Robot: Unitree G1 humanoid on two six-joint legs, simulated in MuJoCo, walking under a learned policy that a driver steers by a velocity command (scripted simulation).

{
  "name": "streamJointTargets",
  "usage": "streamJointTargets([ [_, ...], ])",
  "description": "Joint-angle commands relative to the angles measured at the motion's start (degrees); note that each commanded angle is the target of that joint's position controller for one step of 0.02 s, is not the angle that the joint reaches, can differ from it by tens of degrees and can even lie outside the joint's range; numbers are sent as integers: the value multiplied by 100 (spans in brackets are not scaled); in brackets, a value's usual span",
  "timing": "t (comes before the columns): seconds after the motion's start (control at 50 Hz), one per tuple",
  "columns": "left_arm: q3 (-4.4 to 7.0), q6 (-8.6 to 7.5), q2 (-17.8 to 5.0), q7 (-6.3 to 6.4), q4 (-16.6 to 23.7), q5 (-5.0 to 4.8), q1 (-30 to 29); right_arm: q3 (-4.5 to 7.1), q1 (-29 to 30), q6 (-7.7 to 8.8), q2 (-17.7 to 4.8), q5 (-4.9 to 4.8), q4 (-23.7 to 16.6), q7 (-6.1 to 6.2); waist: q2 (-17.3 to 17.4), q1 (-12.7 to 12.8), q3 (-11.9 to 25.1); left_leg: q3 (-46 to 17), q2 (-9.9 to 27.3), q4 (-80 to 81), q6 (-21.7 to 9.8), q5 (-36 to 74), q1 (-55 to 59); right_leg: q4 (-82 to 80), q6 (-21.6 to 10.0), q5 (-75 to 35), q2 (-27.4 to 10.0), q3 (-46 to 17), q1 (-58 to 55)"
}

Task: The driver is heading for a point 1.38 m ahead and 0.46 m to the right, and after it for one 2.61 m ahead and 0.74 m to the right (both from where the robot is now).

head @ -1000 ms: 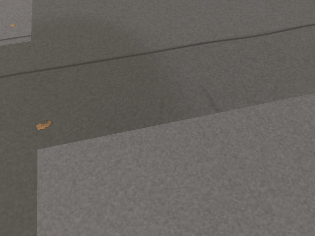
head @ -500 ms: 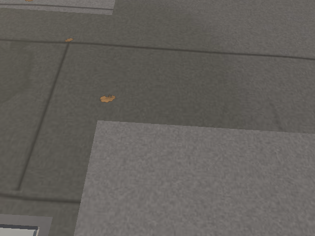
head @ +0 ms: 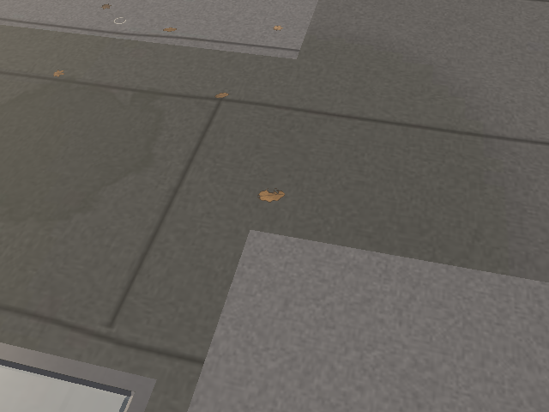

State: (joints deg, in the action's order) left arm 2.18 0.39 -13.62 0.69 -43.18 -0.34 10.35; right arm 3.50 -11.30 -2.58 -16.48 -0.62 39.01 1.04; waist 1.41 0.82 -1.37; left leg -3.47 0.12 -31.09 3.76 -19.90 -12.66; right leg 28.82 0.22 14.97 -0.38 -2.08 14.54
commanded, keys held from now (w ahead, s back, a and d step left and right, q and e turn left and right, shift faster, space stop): w+e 0.78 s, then e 0.14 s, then no key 0.08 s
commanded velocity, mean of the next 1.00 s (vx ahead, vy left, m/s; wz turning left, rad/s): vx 0.37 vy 0.00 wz -0.44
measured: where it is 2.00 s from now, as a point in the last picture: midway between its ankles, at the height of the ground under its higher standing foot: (402, 384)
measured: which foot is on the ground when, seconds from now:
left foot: up 0.00-0.00, down 0.02-0.42, up 0.44-0.90, down 0.92-1.00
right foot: down 0.00-0.04, up 0.06-0.38, down 0.40-0.92, up 0.94-1.00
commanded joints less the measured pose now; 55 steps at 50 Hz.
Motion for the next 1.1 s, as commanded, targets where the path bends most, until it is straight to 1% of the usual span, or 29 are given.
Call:
streamJointTargets([
  [0.02,170,-107,-913,-37,263,-13,27,166,-388,132,-683,39,-297,52,-694,-196,368,-77,236,832,-488,340,1414,-582,-580,1017,-623,-1055,893],
  [0.04,80,-212,-559,-76,408,-5,-105,290,-759,171,-1133,116,-158,55,393,-244,359,-851,840,869,-941,-769,1508,305,-227,1333,96,-127,1626],
  [0.06,73,-303,-617,-72,600,-102,-582,367,-1117,238,-1306,141,-58,-9,1134,-610,135,-2013,1564,1776,-1510,-2080,1119,1255,-39,1421,296,366,2024],
  [0.08,177,-340,-923,-58,769,-197,-1015,329,-1108,354,-1187,203,-38,-5,1142,-759,-487,-2647,1982,2253,-1803,-2335,863,2160,-69,1626,5,39,2628],
  [0.1,248,-340,-975,-46,722,-240,-869,269,-1067,479,-996,205,3,32,1038,-618,-666,-2681,2041,2290,-1825,-2161,964,2819,-137,1615,-113,-204,3038],
  [0.16,254,-382,-789,-122,575,-171,-524,192,-866,682,-660,47,58,73,688,-429,-597,-1602,1765,2316,-1472,-671,1575,2926,-231,652,-349,-478,3496],
  [0.26,97,-347,-483,-339,712,-101,-749,292,-652,725,-855,25,52,20,578,-469,-319,31,1375,2347,-1261,879,840,1604,35,-427,-399,210,2100],
  [0.34,118,-261,-703,-387,921,-113,-804,394,-810,693,-1112,-94,180,-42,507,-421,-439,302,1665,2175,-1208,825,756,1065,-224,-284,-302,475,1576],
  [0.38,232,-243,-884,-379,834,-97,-232,402,-664,644,-1184,-107,180,-46,392,8,-188,703,1574,1286,-1017,2328,620,712,-486,-318,38,789,629],
  [0.4,404,-225,-1160,-345,622,-114,526,345,-747,630,-1040,-64,178,-38,164,347,310,1102,1307,95,-826,3393,387,601,-649,-346,320,876,-466],
  [0.42,597,-196,-1560,-269,408,-164,1552,244,-777,649,-834,54,62,-9,-329,811,902,1342,993,-1660,-514,2999,-607,520,-928,-207,55,116,-1956],
  [0.44,687,-236,-2314,-226,478,-142,1672,15,-1049,758,-127,181,-380,-14,-2181,365,1429,933,-119,-3919,-77,-1055,-2688,-790,-2018,1676,-1562,-3681,-3103],
  [0.46,521,-358,-1843,-264,634,-142,1599,80,-629,921,-627,-46,-356,-45,-1351,630,1660,-281,-101,-4603,-187,-1197,-3226,-1686,-2097,2403,-1891,-4809,-3152],
  [0.48,426,-432,-1541,-268,611,-74,1343,156,-293,1007,-923,-235,-464,-99,-1070,561,941,-244,167,-4669,-364,-702,-3689,-1664,-1902,2103,-1867,-4131,-2713],
  [0.52,344,-449,-1290,-256,718,-11,738,140,-165,1078,-861,11,-402,-57,-344,182,382,-202,590,-3831,-501,111,-3159,-1487,-1608,718,-1399,-2902,-1437],
  [0.56,287,-441,-1146,-212,872,81,358,172,-300,982,-826,92,-343,-85,-572,-109,270,-215,684,-3375,-460,538,-2564,-1709,-1554,41,-1037,-2305,-708],
  [0.6,289,-474,-1150,-156,835,21,373,152,-302,876,-724,154,-307,-94,-496,-169,178,-84,611,-3018,-291,792,-2474,-1821,-1621,-600,-911,-1910,-383],
  [0.74,357,-410,-1308,29,476,-107,1003,-2,1224,905,-371,104,-654,-152,-534,317,-126,33,146,-468,38,2595,-2190,-1679,-1281,-946,-541,-1399,-167],
  [0.78,369,-376,-1309,46,374,-145,1205,-3,1534,955,-401,54,-731,-215,-530,417,-152,-24,53,-99,-8,2640,-2061,-1506,-1264,-906,-622,-1606,-345],
  [0.84,392,-214,-1285,112,297,-132,1293,71,1589,1019,-557,103,-764,-281,-675,350,-44,-62,-184,408,-181,2336,-1780,-755,-1047,-1968,-623,-1901,-886],
  [0.88,417,-131,-1279,148,378,-112,1125,155,1197,1043,-695,112,-674,-261,-895,138,214,-31,-274,533,-374,1974,-1228,-155,-843,-2765,-563,-2107,-1094],
  [0.9,394,-125,-1211,141,480,-126,901,209,725,1066,-788,151,-584,-216,-888,-177,506,81,-202,897,-540,2463,-487,433,-634,-3215,-311,-1972,-1017],
  [0.92,304,-138,-960,116,669,-61,774,265,27,1089,-1043,257,-536,-175,-617,-498,1324,-429,557,619,-913,3559,1059,1663,-394,-2536,-21,-1793,-415],
  [0.94,155,-155,-400,94,635,106,1745,278,-359,1014,-1302,325,-502,-140,955,-78,2224,-1990,2167,-34,-1690,6075,3062,3463,-8,1994,750,-1220,1107],
  [0.96,187,-176,-940,63,574,-55,2344,297,-636,886,-1214,163,-355,-211,1697,-63,2914,-3638,2840,260,-2334,4727,3565,4745,176,2752,712,-1072,2002],
  [0.98,309,-110,-1334,84,470,-140,1921,198,-309,797,-811,135,-540,-192,822,-214,2273,-3057,2441,562,-2113,3805,2904,5161,340,2188,390,-1113,2230],
  [1.02,339,37,-1359,139,638,-86,983,15,266,677,-405,145,-549,-169,175,-212,1070,-1634,1744,782,-1768,3887,1429,4817,494,1616,120,-680,2226],
  [1.06,265,133,-990,141,687,-56,983,5,502,657,-459,213,-384,-185,405,70,632,-967,1345,1112,-1668,3978,287,3946,478,1415,-67,-513,1525],
  [1.1,152,139,-646,148,663,-7,1041,14,671,671,-481,226,-249,-198,563,176,661,-544,1215,1239,-1742,4455,-94,2921,503,1321,-63,-264,963],
])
